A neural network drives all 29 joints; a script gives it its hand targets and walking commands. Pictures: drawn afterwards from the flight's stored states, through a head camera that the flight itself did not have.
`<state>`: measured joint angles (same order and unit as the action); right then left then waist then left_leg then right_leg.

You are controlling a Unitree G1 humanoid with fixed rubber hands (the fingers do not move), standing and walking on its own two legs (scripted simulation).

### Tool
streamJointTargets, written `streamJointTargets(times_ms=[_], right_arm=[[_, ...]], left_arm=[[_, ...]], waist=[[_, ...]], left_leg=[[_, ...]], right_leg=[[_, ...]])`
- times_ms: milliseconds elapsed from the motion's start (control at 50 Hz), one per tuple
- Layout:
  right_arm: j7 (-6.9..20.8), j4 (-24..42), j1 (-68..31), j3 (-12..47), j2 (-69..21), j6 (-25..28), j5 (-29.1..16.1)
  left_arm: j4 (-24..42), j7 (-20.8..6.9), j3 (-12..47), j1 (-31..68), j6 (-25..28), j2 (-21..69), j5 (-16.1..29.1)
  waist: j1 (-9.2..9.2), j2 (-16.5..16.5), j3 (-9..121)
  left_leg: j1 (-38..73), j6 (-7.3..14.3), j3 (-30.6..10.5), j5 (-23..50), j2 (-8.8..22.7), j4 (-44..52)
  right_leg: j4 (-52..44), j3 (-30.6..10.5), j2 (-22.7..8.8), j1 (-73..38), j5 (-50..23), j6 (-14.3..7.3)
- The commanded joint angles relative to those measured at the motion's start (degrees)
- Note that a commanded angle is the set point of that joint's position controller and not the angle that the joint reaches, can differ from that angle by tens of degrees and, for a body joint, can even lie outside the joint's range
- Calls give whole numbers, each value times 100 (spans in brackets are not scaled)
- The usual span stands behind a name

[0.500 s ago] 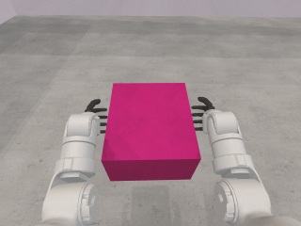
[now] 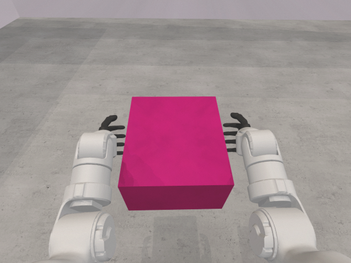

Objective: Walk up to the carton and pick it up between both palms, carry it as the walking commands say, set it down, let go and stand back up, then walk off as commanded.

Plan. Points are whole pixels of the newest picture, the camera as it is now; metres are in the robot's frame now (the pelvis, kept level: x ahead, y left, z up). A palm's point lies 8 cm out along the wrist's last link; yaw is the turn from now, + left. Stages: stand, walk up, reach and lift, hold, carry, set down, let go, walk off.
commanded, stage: carry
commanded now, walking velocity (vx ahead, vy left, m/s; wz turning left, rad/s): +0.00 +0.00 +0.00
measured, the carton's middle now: (174, 150) +0.41 +0.01 +0.02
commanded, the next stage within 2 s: none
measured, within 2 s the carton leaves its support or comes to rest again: neither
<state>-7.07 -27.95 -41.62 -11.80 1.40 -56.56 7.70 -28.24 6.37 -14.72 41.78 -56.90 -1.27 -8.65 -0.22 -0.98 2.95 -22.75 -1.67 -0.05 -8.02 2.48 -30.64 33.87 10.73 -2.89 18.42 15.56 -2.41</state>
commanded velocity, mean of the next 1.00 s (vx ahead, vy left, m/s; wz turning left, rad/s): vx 0.00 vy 0.11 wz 0.00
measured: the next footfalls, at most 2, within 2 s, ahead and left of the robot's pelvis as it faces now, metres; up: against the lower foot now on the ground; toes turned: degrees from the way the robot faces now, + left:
none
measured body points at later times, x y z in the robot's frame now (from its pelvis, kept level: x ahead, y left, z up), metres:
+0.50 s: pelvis +0.00 +0.00 +0.00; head -0.01 +0.00 +0.45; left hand +0.37 +0.17 +0.11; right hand +0.38 -0.16 +0.10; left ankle +0.09 +0.14 -0.73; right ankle +0.03 -0.09 -0.73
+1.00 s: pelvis +0.01 +0.05 -0.01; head +0.00 +0.05 +0.45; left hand +0.30 +0.21 +0.06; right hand +0.31 -0.11 +0.06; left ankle +0.09 +0.14 -0.73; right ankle +0.03 -0.09 -0.73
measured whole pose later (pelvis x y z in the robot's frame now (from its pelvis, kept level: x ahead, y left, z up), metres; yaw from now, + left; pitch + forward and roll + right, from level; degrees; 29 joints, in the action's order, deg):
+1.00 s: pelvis +0.01 +0.05 -0.01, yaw +1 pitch +2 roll +1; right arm -16.9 4.2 -19.3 -11.6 -8.8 -68.6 6.0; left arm 3.8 14.0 -13.6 18.6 -67.7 9.7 -7.2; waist 0.4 0.2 3.4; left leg -24.9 3.0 2.9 -9.4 -2.9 -32.6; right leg 37.9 8.0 -8.9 21.7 17.2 2.6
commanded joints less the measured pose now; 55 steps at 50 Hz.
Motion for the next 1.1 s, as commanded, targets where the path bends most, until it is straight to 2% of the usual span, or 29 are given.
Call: streamJointTargets(times_ms=[0,460,480,520,580,640,680,740,800,900,1000,1080], right_arm=[[1664,717,-3785,2073,-5506,272,-2139],[1658,651,-3901,2051,-5455,313,-2130],[1645,1248,-4356,2456,-5560,237,-2479],[1592,1471,-4950,2693,-5669,7,-2767],[1618,1427,-4329,2720,-6043,-551,-2891],[1746,1203,-3356,2418,-6256,-953,-2709],[1838,1393,-3078,2406,-6382,-1065,-2677],[1931,1949,-2733,2602,-6587,-1141,-2722],[2016,2573,-2124,2891,-6773,-1207,-2739],[2105,3576,-1660,3522,-6776,-1180,-2828],[2128,3605,-966,3819,-6637,-1194,-2697],[2122,3539,-661,3883,-6557,-1221,-2586]], left_arm=[[633,-1646,2019,3922,246,5375,2139],[549,-1643,1985,4041,286,5334,2134],[1192,-1625,2374,4546,209,5444,2471],[1464,-1574,2608,5182,-45,5527,2714],[1349,-1605,2520,4401,-614,5867,2761],[1017,-1693,2150,3412,-1008,6144,2558],[1157,-1749,2136,3166,-1115,6322,2525],[1695,-1791,2363,2843,-1196,6559,2560],[2292,-1841,2683,2183,-1244,6771,2548],[3350,-1898,3537,1644,-1158,6913,2718],[3621,-1942,4102,1108,-1139,6816,2804],[3527,-2003,4264,818,-1184,6777,2842]], waist=[[5,49,2187],[4,29,2189],[12,63,2182],[42,257,2234],[67,453,2432],[73,419,2366],[79,376,2149],[66,276,1967],[58,269,1901],[38,157,1901],[12,-159,2023],[12,-4,1941]], left_leg=[[378,294,-125,398,325,343],[324,318,-126,368,282,334],[255,305,-104,319,255,305],[168,268,-42,143,196,227],[126,225,-20,256,166,97],[71,212,-32,690,249,87],[3,246,-58,828,282,128],[20,330,-158,878,325,212],[42,401,-301,586,348,291],[138,470,-497,108,366,463],[416,574,-758,-61,479,717],[294,540,-640,-174,409,630]], right_leg=[[-628,-726,-570,-1095,-307,-94],[-661,-792,-632,-1137,-344,-100],[-719,-891,-748,-1167,-419,-93],[-847,-1076,-995,-1144,-355,-74],[-816,-1167,-1188,-1237,-611,-60],[-522,-1002,-1227,-1254,-1062,35],[-394,-900,-1205,-1139,-1066,91],[-248,-828,-1170,-997,-811,128],[-244,-909,-1193,-873,-401,140],[-187,-937,-1159,-590,211,211],[94,-709,-887,-337,550,352],[-71,-832,-969,-341,597,386]])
